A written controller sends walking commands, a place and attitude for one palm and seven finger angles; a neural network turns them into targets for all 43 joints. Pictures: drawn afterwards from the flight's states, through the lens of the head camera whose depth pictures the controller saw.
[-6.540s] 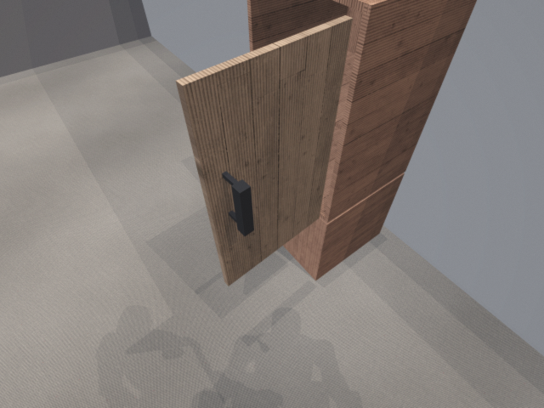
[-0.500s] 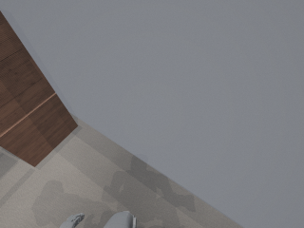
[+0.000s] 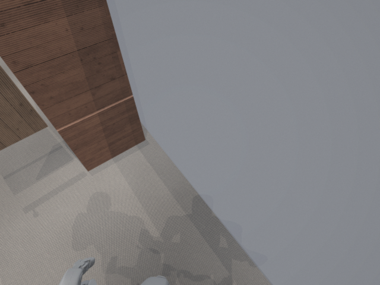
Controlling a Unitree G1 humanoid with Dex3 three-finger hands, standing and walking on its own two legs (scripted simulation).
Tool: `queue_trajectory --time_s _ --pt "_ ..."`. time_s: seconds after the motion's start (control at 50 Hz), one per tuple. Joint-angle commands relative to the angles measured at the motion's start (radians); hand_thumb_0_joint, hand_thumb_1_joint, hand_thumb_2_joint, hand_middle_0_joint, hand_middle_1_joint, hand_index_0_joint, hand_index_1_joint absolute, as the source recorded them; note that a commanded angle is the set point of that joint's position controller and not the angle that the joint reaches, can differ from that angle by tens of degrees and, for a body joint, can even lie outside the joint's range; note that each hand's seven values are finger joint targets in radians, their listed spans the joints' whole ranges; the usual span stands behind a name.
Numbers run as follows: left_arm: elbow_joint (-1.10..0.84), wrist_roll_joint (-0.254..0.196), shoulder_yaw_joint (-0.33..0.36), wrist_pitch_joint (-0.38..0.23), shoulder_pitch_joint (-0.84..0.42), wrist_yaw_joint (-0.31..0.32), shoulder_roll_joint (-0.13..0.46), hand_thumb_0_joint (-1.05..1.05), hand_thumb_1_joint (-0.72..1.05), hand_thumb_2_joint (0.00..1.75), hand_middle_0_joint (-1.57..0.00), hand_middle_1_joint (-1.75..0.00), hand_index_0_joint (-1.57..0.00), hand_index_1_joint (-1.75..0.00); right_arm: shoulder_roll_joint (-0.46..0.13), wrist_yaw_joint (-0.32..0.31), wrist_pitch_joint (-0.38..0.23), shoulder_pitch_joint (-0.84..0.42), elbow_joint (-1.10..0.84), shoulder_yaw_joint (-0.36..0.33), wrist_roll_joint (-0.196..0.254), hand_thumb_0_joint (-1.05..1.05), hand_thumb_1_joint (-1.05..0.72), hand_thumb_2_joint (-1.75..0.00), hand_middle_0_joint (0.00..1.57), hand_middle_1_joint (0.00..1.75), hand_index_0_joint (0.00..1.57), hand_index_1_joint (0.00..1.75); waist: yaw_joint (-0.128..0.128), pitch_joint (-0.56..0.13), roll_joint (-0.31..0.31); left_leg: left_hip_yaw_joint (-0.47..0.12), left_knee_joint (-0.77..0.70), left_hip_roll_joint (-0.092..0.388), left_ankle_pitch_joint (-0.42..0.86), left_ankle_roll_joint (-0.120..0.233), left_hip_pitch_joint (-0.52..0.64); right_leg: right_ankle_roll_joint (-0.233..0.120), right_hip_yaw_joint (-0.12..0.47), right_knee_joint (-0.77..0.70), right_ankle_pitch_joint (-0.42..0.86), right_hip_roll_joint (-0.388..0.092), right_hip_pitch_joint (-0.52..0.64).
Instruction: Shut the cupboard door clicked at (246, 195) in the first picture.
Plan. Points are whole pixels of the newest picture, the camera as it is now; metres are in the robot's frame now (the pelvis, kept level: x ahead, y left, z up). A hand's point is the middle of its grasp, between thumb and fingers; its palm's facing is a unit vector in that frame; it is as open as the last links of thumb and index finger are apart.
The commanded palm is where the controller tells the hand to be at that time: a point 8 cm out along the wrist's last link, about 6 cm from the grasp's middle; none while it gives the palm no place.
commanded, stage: turn to face it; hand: left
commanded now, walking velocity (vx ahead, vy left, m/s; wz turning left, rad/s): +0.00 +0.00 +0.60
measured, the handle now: out of the picture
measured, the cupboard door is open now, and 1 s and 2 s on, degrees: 94 94 94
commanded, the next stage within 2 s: take the last steps up to it in 1.08 s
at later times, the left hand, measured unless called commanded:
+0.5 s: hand out of the picture +0.03 +0.24 -0.15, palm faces +0.34 -0.90 -0.26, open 7.4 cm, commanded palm none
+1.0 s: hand out of the picture -0.07 +0.18 -0.18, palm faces +0.60 -0.77 -0.21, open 7.4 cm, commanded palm none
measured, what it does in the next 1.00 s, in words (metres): steps on the spot, turning left: left foot, then right foot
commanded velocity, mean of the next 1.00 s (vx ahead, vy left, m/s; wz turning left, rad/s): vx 0.00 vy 0.00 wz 0.51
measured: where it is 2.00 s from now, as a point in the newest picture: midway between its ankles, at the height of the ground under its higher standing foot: outside the picture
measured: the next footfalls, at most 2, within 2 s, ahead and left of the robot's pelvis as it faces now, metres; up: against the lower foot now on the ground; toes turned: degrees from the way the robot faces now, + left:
left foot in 0.28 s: +0.03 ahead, +0.13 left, +0.00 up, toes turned +16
right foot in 0.60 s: +0.11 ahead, -0.13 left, +0.00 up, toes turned +20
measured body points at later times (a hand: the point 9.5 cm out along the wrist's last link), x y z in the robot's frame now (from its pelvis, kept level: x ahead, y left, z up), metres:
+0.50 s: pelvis +0.01 +0.00 +0.01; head +0.06 +0.03 +0.46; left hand +0.01 +0.28 -0.13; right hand +0.17 -0.22 -0.13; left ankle -0.01 +0.12 -0.72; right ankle +0.05 -0.15 -0.67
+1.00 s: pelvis +0.01 -0.01 +0.00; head +0.04 +0.04 +0.45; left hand -0.10 +0.22 -0.16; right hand +0.26 -0.15 -0.12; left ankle -0.04 +0.07 -0.73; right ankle +0.07 -0.15 -0.70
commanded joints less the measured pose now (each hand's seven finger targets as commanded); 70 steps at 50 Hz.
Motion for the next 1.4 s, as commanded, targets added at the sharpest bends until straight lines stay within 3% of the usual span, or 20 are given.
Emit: queue_trajectory --time_s 0.0,0.06,0.14,0.2,0.22,0.26,0.38,0.54,0.58,0.6,0.66,0.78,0.86,0.92,1.04,1.22,1.24,1.28,1.3,1.38 --pt "-0.058 0.009 0.032 -0.022 0.056 0.019 0.170 0.00 0.90 0.90 -0.20 -0.30 -0.20 -0.30 -0.115 0.008 -0.013 -0.071 -0.101 -0.044 -0.006 0.00 -0.90 -0.90 0.20 0.30 0.20 0.30 0.023 -0.069 -0.280 0.047 0.546 0.029 -0.165 -0.006 -0.199 -0.189 0.306 -0.335 0.035 -0.357 0.080" --pt "-0.075 0.013 0.018 -0.023 -0.001 0.019 0.117 0.00 0.90 0.90 -0.20 -0.30 -0.20 -0.30 -0.078 0.022 -0.010 -0.043 -0.077 -0.028 -0.003 0.00 -0.90 -0.90 0.20 0.30 0.20 0.30 -0.011 -0.068 -0.260 0.119 0.433 0.057 -0.105 -0.032 -0.141 -0.146 0.053 -0.264 0.283 -0.271 0.100" --pt "-0.029 0.018 0.036 -0.027 0.108 0.016 0.162 0.00 0.90 0.90 -0.20 -0.30 -0.20 -0.30 -0.041 0.026 -0.025 -0.105 -0.092 -0.009 0.005 0.00 -0.90 -0.90 0.20 0.30 0.20 0.30 0.053 -0.114 -0.214 0.201 0.114 0.031 -0.127 -0.031 -0.064 -0.150 0.009 -0.167 0.504 -0.302 0.240" --pt "-0.019 0.006 0.046 -0.022 0.108 0.008 0.183 0.00 0.90 0.90 -0.20 -0.30 -0.20 -0.30 -0.067 0.020 -0.037 -0.029 -0.077 -0.009 0.003 0.00 -0.90 -0.90 0.20 0.30 0.20 0.30 0.012 -0.149 -0.193 0.223 -0.148 0.013 0.059 -0.014 0.104 -0.086 -0.058 -0.042 0.495 -0.289 0.197" --pt "-0.029 -0.003 0.045 -0.017 0.088 0.005 0.167 0.00 0.90 0.90 -0.20 -0.30 -0.20 -0.30 -0.109 0.020 -0.043 0.031 -0.064 -0.020 0.000 0.00 -0.90 -0.90 0.20 0.30 0.20 0.30 -0.027 -0.176 -0.110 0.173 -0.256 0.052 0.205 0.008 0.245 -0.039 -0.097 0.066 0.389 -0.272 0.093" --pt "-0.098 -0.003 0.012 -0.003 0.024 0.000 0.068 0.00 0.90 0.90 -0.20 -0.30 -0.20 -0.30 -0.289 0.003 -0.044 0.158 -0.049 -0.063 -0.013 0.00 -0.90 -0.90 0.20 0.30 0.20 0.30 -0.093 -0.206 0.280 -0.342 -0.319 0.460 0.733 0.257 0.405 0.056 -0.074 0.454 -0.399 -0.074 -0.289" --pt "-0.034 -0.002 0.019 0.009 -0.001 -0.005 0.063 0.00 0.90 0.90 -0.20 -0.30 -0.20 -0.30 -0.188 -0.029 -0.060 0.039 -0.056 -0.033 -0.015 0.00 -0.90 -0.90 0.20 0.30 0.20 0.30 -0.018 -0.161 0.127 -0.133 -0.296 0.265 0.635 0.190 0.280 0.048 0.032 0.486 -0.149 -0.046 -0.240" --pt "-0.022 -0.007 0.022 -0.008 0.099 -0.001 0.077 0.00 0.90 0.90 -0.20 -0.30 -0.20 -0.30 -0.189 -0.017 -0.035 -0.048 -0.073 -0.046 -0.008 0.00 -0.90 -0.90 0.20 0.30 0.20 0.30 0.038 -0.147 0.126 -0.173 -0.219 0.178 0.391 0.131 0.051 0.026 -0.018 -0.071 0.021 0.036 0.157" --pt "-0.017 0.016 0.053 -0.027 0.163 0.015 0.213 0.00 0.90 0.90 -0.20 -0.30 -0.20 -0.30 -0.085 -0.005 -0.035 -0.044 -0.108 -0.033 0.006 0.00 -0.90 -0.90 0.20 0.30 0.20 0.30 0.069 -0.152 -0.274 0.054 0.111 -0.044 -0.111 -0.004 -0.223 -0.102 0.354 -0.317 0.100 -0.337 0.350" --pt "-0.026 0.013 0.043 -0.023 0.151 0.015 0.237 0.00 0.90 0.90 -0.20 -0.30 -0.20 -0.30 -0.107 0.002 -0.031 -0.062 -0.118 -0.035 -0.002 0.00 -0.90 -0.90 0.20 0.30 0.20 0.30 0.070 -0.124 -0.283 0.059 0.355 -0.029 -0.268 -0.003 -0.195 -0.192 0.383 -0.337 0.139 -0.450 0.202" --pt "-0.058 0.007 0.020 -0.022 0.011 0.022 0.121 0.00 0.90 0.90 -0.20 -0.30 -0.20 -0.30 -0.100 0.012 -0.008 -0.033 -0.069 -0.036 -0.007 0.00 -0.90 -0.90 0.20 0.30 0.20 0.30 -0.005 -0.062 -0.273 0.065 0.555 0.048 -0.105 -0.017 -0.185 -0.163 0.143 -0.290 0.206 -0.300 0.104" --pt "-0.015 0.017 0.031 -0.031 0.126 0.017 0.151 0.00 0.90 0.90 -0.20 -0.30 -0.20 -0.30 -0.037 0.020 -0.022 -0.101 -0.074 -0.005 0.002 0.00 -0.90 -0.90 0.20 0.30 0.20 0.30 0.052 -0.113 -0.215 0.189 0.151 0.025 -0.123 -0.030 -0.070 -0.155 0.013 -0.189 0.529 -0.291 0.245" --pt "0.015 0.004 0.038 -0.026 0.123 0.008 0.166 0.00 0.90 0.90 -0.20 -0.30 -0.20 -0.30 -0.060 0.011 -0.040 -0.020 -0.048 0.001 0.002 0.00 -0.90 -0.90 0.20 0.30 0.20 0.30 0.009 -0.147 -0.195 0.207 -0.188 0.009 0.093 -0.005 0.149 -0.083 -0.051 -0.054 0.501 -0.271 0.187" --pt "-0.051 -0.003 0.003 -0.004 0.049 0.003 0.055 0.00 0.90 0.90 -0.20 -0.30 -0.20 -0.30 -0.261 -0.008 -0.047 0.117 -0.023 -0.041 -0.015 0.00 -0.90 -0.90 0.20 0.30 0.20 0.30 -0.074 -0.179 0.233 -0.260 -0.324 0.448 0.700 0.261 0.354 0.040 -0.065 0.381 -0.378 -0.069 -0.201" --pt "0.034 -0.003 0.004 0.014 0.055 -0.005 0.045 0.00 0.90 0.90 -0.20 -0.30 -0.20 -0.30 -0.160 -0.042 -0.063 0.018 -0.026 -0.007 -0.013 0.00 -0.90 -0.90 0.20 0.30 0.20 0.30 -0.006 -0.147 0.120 -0.073 -0.306 0.281 0.698 0.207 0.288 0.029 0.017 0.447 -0.172 -0.041 -0.176" --pt "0.069 0.000 0.004 -0.006 0.124 -0.011 0.025 0.00 0.90 0.90 -0.20 -0.30 -0.20 -0.30 -0.145 -0.029 -0.047 0.003 0.002 -0.012 -0.010 0.00 -0.90 -0.90 0.20 0.30 0.20 0.30 0.028 -0.123 0.122 -0.098 -0.323 0.203 0.132 0.161 0.094 0.004 -0.051 -0.025 -0.064 0.038 0.148" --pt "0.082 0.004 0.013 -0.017 0.178 -0.012 0.055 0.00 0.90 0.90 -0.20 -0.30 -0.20 -0.30 -0.134 -0.023 -0.048 -0.015 -0.001 -0.011 -0.004 0.00 -0.90 -0.90 0.20 0.30 0.20 0.30 0.060 -0.118 0.078 -0.059 -0.253 0.144 -0.013 0.121 0.003 -0.004 -0.026 -0.166 -0.035 0.010 0.267" --pt "0.082 0.020 0.048 -0.029 0.256 -0.003 0.206 0.00 0.90 0.90 -0.20 -0.30 -0.20 -0.30 -0.054 -0.003 -0.049 -0.060 -0.059 0.001 -0.002 0.00 -0.90 -0.90 0.20 0.30 0.20 0.30 0.123 -0.028 -0.346 0.116 0.221 -0.035 -0.255 0.021 -0.328 -0.177 0.503 -0.474 -0.408 -0.419 0.325" --pt "0.071 0.008 0.043 -0.034 0.241 -0.002 0.199 0.00 0.90 0.90 -0.20 -0.30 -0.20 -0.30 -0.098 0.007 -0.046 -0.103 -0.076 -0.008 -0.015 0.00 -0.90 -0.90 0.20 0.30 0.20 0.30 0.108 0.011 -0.241 0.050 0.373 0.018 -0.172 0.026 -0.327 -0.215 0.515 -0.504 -0.455 -0.439 0.203" --pt "0.066 0.006 0.021 -0.072 0.138 0.000 0.087 0.00 0.90 0.90 -0.20 -0.30 -0.20 -0.30 -0.070 0.030 -0.037 -0.043 -0.016 -0.017 -0.015 0.00 -0.90 -0.90 0.20 0.30 0.20 0.30 0.025 0.016 -0.205 0.071 0.445 0.088 0.080 -0.009 -0.273 -0.135 0.198 -0.456 -0.159 -0.297 0.147"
